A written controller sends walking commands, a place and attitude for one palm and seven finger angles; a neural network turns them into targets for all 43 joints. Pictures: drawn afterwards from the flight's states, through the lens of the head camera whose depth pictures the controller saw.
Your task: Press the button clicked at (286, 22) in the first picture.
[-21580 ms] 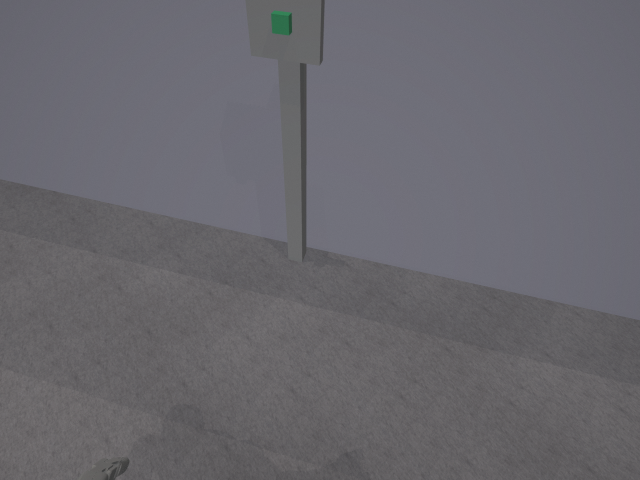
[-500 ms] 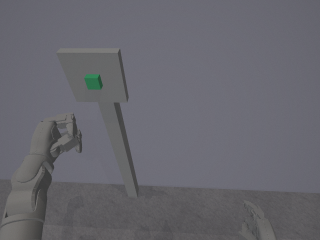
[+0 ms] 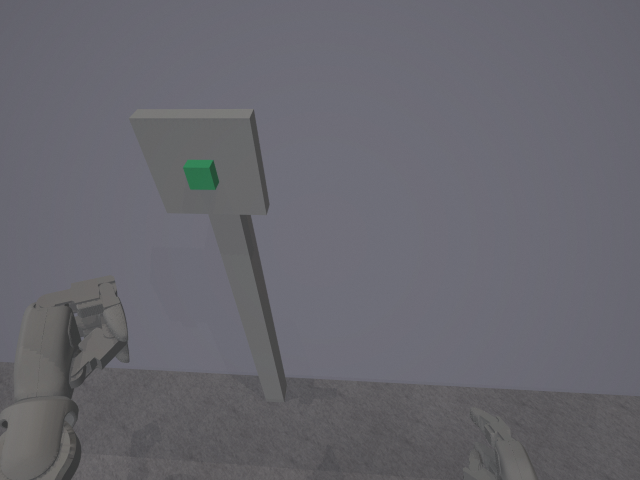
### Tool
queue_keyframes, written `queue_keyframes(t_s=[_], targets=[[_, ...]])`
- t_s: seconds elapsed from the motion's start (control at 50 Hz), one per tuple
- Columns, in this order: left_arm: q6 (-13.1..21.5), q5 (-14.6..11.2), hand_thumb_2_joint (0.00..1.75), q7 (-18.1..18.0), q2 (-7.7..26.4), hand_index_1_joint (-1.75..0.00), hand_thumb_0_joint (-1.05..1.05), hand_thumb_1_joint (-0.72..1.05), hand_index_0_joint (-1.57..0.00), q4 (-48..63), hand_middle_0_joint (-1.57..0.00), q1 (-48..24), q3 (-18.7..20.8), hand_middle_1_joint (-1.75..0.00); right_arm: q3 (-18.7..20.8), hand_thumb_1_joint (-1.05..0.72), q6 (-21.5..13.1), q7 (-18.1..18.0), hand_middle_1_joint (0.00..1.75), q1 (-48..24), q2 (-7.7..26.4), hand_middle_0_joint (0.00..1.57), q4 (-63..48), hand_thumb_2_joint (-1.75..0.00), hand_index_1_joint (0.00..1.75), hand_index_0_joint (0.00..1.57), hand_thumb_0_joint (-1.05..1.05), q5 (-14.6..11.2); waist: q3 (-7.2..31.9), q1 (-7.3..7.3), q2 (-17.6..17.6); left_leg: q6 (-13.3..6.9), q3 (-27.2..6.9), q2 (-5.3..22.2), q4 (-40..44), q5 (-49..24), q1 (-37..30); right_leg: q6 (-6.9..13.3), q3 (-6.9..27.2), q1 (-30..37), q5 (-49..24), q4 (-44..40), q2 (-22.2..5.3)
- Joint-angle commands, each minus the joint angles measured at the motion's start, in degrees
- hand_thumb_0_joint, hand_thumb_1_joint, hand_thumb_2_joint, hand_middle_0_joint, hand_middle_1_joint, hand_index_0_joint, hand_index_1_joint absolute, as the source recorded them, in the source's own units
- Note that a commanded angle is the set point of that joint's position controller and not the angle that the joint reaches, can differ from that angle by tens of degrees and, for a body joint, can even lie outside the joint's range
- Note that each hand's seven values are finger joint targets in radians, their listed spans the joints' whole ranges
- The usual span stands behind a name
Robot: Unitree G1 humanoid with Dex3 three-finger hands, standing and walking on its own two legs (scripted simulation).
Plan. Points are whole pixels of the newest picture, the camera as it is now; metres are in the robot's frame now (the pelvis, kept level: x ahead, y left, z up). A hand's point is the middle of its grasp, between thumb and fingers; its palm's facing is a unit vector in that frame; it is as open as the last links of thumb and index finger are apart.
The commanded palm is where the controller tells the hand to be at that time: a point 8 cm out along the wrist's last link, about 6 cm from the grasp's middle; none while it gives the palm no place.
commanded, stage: draw the hand back to the body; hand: left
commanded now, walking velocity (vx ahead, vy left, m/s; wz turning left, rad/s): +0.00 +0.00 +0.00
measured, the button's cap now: (202, 173) +0.51 +0.25 +0.14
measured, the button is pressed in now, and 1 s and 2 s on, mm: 0 0 0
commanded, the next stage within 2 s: step back with the hand held close in 0.44 s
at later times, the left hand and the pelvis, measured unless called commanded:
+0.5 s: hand (88, 363) +0.17 +0.24 +0.15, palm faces +0.42 -0.83 -0.37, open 3.1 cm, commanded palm +0.12 +0.28 +0.17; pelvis -0.01 +0.00 +0.00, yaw +0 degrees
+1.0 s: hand (67, 374) +0.16 +0.26 +0.15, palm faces +0.31 -0.80 -0.51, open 3.1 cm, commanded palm +0.10 +0.30 +0.17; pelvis -0.03 +0.02 -0.01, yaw -1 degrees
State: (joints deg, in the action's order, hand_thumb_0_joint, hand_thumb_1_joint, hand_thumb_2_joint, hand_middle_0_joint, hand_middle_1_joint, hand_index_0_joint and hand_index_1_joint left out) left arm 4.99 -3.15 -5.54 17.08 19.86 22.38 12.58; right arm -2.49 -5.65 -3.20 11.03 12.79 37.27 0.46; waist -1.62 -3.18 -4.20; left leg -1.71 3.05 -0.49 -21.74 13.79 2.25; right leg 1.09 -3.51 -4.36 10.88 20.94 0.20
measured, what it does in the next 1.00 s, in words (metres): stands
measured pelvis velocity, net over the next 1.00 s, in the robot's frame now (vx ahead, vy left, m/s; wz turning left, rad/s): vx -0.03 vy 0.02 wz -0.02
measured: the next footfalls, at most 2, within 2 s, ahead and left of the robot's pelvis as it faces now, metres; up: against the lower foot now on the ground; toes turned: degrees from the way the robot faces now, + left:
right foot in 1.62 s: -0.23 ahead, -0.11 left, +0.00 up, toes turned -3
left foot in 2.00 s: -0.10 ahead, +0.11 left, +0.00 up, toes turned -3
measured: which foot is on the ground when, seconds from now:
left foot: down 0.00-1.00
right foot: down 0.00-1.00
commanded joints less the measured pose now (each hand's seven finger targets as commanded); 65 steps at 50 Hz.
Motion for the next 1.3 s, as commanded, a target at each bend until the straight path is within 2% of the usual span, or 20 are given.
queue_keyframes(t_s=[0.0,0.12,0.28,0.42,0.52,0.54,0.56,0.58,0.64,0.7,0.74,0.78,0.8,0.86,0.96,1.04,1.1,1.18,1.22,1.28], targets=[[3.62,-0.18,0.9,-0.78,10.53,-1.5,0.0,0.9,-1.3,13.79,-1.3,0.78,8.93,-1.5,2.99,-0.9,-2.66,-0.48,0.3,-8.52,5.96,0.2,-10.46,-0.9,0.3,0.2,0.0,0.1,3.23,-1.05,3.72,0.33,-3.46,1.91,2.9,-12.38,3.87,0.64,3.31,2.51,-7.93,-3.29,-0.2],[4.04,0.25,0.9,-1.01,10.01,-1.5,0.0,0.9,-1.3,20.66,-1.3,3.17,8.5,-1.5,2.89,-0.9,-3.23,-0.55,0.3,-7.83,5.66,0.2,-11.46,-0.9,0.3,0.2,0.0,-0.03,2.78,-0.7,-1.46,0.9,-4.04,2.17,2.6,-11.86,3.73,0.77,3.3,1.44,-6.69,-2.81,-0.25],[3.79,0.75,0.9,-2.0,9.39,-1.5,0.0,0.9,-1.3,18.76,-1.3,1.75,7.78,-1.5,3.02,-0.9,-4.12,-1.37,0.3,-7.03,5.8,0.2,-10.58,-0.9,0.3,0.2,0.0,0.08,0.55,-0.16,2.38,0.35,-4.38,2.07,2.95,-5.78,4.29,0.61,3.18,-1.12,-0.71,-3.9,-0.31],[4.08,0.86,0.9,-2.17,9.46,-1.5,0.0,0.9,-1.3,19.78,-1.3,2.07,7.96,-1.5,2.68,-0.9,-4.4,-1.31,0.3,-7.47,5.54,0.2,-10.67,-0.9,0.3,0.2,0.0,0.25,1.77,-0.79,-0.97,0.8,-4.79,2.03,3.25,-6.29,4.49,0.94,3.5,0.5,-1.51,-3.33,-0.36],[3.93,0.64,0.9,-1.97,9.25,-1.5,0.0,0.9,-1.3,19.08,-1.3,3.51,8.16,-1.5,2.7,-0.9,-4.4,-1.15,0.3,-7.46,5.46,0.2,-10.76,-0.9,0.3,0.2,0.0,0.3,1.11,-0.89,0.96,0.88,-4.7,2.25,3.18,-7.1,5.0,0.87,3.46,0.74,-2.26,-3.39,-0.22],[3.91,0.56,0.9,-2.45,11.84,-1.5,0.0,0.9,-1.3,19.11,-1.3,-0.03,10.55,-1.5,2.81,-0.9,-4.23,-1.33,0.3,-7.37,5.66,0.2,-10.32,-0.9,0.3,0.2,0.0,0.12,1.6,-0.75,0.69,0.85,-4.67,2.18,3.15,-6.29,5.08,0.93,3.86,0.72,-1.67,-3.64,-0.24],[6.4,-0.02,0.9,-2.5,17.45,-1.5,0.0,0.9,-1.3,22.23,-1.3,-4.43,17.25,-1.5,2.8,-0.9,-2.93,-1.23,0.3,-6.0,6.67,0.2,-12.72,-0.9,0.3,0.2,0.0,-0.32,-4.31,2.05,1.87,-0.69,-5.48,2.86,1.87,-0.82,10.32,0.7,10.7,-7.23,-1.13,-7.37,-3.04],[6.6,0.17,0.9,-2.0,12.79,-1.5,0.0,0.9,-1.3,16.6,-1.3,2.21,14.12,-1.5,2.97,-0.9,-2.06,-1.28,0.3,-5.42,5.62,0.2,-11.59,-0.9,0.3,0.2,0.0,-0.07,-3.07,2.26,5.46,-0.91,-5.98,2.58,0.5,-0.37,9.0,0.81,10.97,-8.98,1.09,-8.6,-4.41],[7.23,0.87,0.9,-1.49,10.04,-1.5,0.0,0.9,-1.3,17.4,-1.3,5.44,10.75,-1.5,3.35,-0.9,-0.8,-0.75,0.3,-5.86,6.49,0.2,-12.14,-0.9,0.3,0.2,0.0,0.19,0.09,2.67,2.92,-0.74,-5.3,2.76,-0.75,-4.22,8.13,0.81,10.26,-9.28,-1.94,-7.66,-5.24],[7.94,0.9,0.9,-1.63,10.37,-1.5,0.0,0.9,-1.3,19.93,-1.3,9.12,10.99,-1.5,4.01,-0.9,-0.27,-0.87,0.3,-5.91,7.17,0.2,-12.94,-0.9,0.3,0.2,0.0,0.15,7.58,2.37,0.27,-0.65,-5.59,3.88,-0.24,-12.22,7.78,0.27,7.6,-4.15,-11.73,-1.86,-4.55],[8.11,0.84,0.9,-1.96,11.81,-1.5,0.0,0.9,-1.3,21.58,-1.3,11.87,12.62,-1.5,4.55,-0.9,0.4,-0.76,0.3,-5.38,7.12,0.2,-13.89,-0.9,0.3,0.2,0.0,-0.22,12.17,2.22,1.34,-0.6,-5.95,4.76,-1.03,-17.74,7.83,-0.15,6.76,-1.58,-17.03,1.71,-4.2],[8.35,0.71,0.9,-2.17,13.29,-1.5,0.0,0.9,-1.3,23.62,-1.3,13.14,14.33,-1.5,5.07,-0.9,0.94,-0.75,0.3,-5.44,6.89,0.2,-14.88,-0.9,0.3,0.2,0.0,-0.48,13.89,2.21,3.52,-0.47,-6.15,5.16,-1.95,-20.46,8.61,-0.36,6.69,-1.06,-20.33,3.82,-4.18],[8.45,0.74,0.9,-2.4,14.52,-1.5,0.0,0.9,-1.3,24.7,-1.3,13.66,15.66,-1.5,5.17,-0.9,1.19,-0.9,0.3,-5.81,7.07,0.2,-15.1,-0.9,0.3,0.2,0.0,-0.37,14.95,2.07,1.86,-0.27,-6.59,5.19,-2.19,-21.75,9.56,-0.21,6.58,-0.09,-21.26,5.02,-4.14],[8.77,0.44,0.9,-2.67,14.58,-1.5,0.0,0.9,-1.3,24.83,-1.3,15.73,16.57,-1.5,5.47,-0.9,1.8,-1.07,0.3,-5.7,6.52,0.2,-15.93,-0.9,0.3,0.2,0.0,-0.71,13.98,2.21,2.79,-0.15,-6.83,5.7,-2.83,-22.29,12.24,-0.22,6.93,-0.73,-23.12,7.2,-4.32],[8.92,0.87,0.9,-2.66,13.07,-1.5,0.0,0.9,-1.3,23.75,-1.3,15.35,15.55,-1.5,5.66,-0.9,1.58,-1.41,0.3,-5.33,7.13,0.2,-16.0,-0.9,0.3,0.2,0.0,-0.69,9.62,2.44,-0.23,-1.38,-8.27,7.6,-0.21,-14.01,18.55,-0.79,7.03,-2.84,-14.95,9.66,-3.1],[9.4,1.88,0.9,-2.87,12.1,-1.5,0.0,0.9,-1.3,23.16,-1.3,12.59,14.77,-1.5,5.54,-0.9,0.61,-1.56,0.3,-4.92,7.6,0.2,-16.16,-0.9,0.3,0.2,0.0,-0.71,5.44,2.69,-0.78,-3.49,-9.66,9.22,3.73,5.54,29.76,-1.12,7.58,-0.8,-6.7,13.39,-2.34],[10.06,2.79,0.9,-3.24,13.04,-1.5,0.0,0.9,-1.3,24.3,-1.3,9.1,15.28,-1.5,5.62,-0.9,0.09,-1.79,0.3,-4.78,7.92,0.2,-16.5,-0.9,0.3,0.2,0.0,-0.64,3.19,3.15,2.73,-4.43,-10.22,7.87,2.63,19.53,35.75,-0.68,10.93,-1.16,-0.36,10.86,-3.41],[10.93,3.1,0.9,-4.01,12.99,-1.5,0.0,0.9,-1.3,25.18,-1.3,7.64,14.6,-1.5,5.53,-0.9,-0.56,-1.58,0.3,-2.62,7.54,0.2,-15.89,-0.9,0.3,0.2,0.0,-0.37,2.76,3.77,8.2,-2.7,-8.28,3.84,-9.18,19.98,26.24,2.01,16.95,-15.84,16.02,-0.18,-8.43],[11.54,2.6,0.9,-4.62,13.8,-1.5,0.0,0.9,-1.3,27.07,-1.3,7.28,14.47,-1.5,5.0,-0.9,-0.68,-1.59,0.3,-2.35,6.73,0.2,-15.1,-0.9,0.3,0.2,0.0,-0.14,4.62,4.01,9.67,-1.53,-7.47,2.53,-14.6,15.03,17.69,3.49,17.57,-23.41,18.18,-2.7,-11.25],[12.33,2.45,0.9,-5.42,13.72,-1.5,0.0,0.9,-1.3,27.81,-1.3,8.67,14.87,-1.5,4.64,-0.9,-1.09,-1.92,0.3,-2.55,6.94,0.2,-14.74,-0.9,0.3,0.2,0.0,0.17,5.88,4.19,4.22,-2.33,-10.61,4.68,-8.05,14.7,18.1,1.93,13.01,-22.12,14.0,3.16,-8.09]])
